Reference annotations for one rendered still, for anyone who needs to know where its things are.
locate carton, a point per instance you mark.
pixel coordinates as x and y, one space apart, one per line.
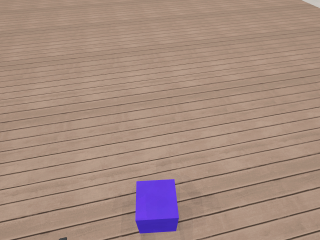
156 206

